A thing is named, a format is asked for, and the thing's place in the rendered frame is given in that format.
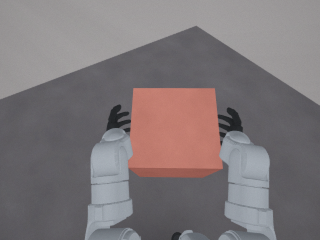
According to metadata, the right robot shin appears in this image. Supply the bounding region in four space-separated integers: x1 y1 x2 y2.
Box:
178 230 193 240

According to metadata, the left robot upper arm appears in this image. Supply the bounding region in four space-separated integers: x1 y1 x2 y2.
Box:
88 228 140 240

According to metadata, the right robot hand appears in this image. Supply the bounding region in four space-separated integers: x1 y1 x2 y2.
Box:
217 107 243 146

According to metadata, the right robot upper arm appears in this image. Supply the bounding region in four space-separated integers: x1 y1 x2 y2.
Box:
218 230 270 240

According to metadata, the right robot forearm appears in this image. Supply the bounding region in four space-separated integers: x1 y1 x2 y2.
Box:
219 130 277 240

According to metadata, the left robot hand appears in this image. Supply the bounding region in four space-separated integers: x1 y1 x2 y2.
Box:
106 104 131 132

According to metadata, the left robot forearm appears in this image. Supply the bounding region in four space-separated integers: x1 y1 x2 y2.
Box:
84 128 133 240

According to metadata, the carton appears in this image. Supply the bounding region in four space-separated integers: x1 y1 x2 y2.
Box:
128 88 223 178

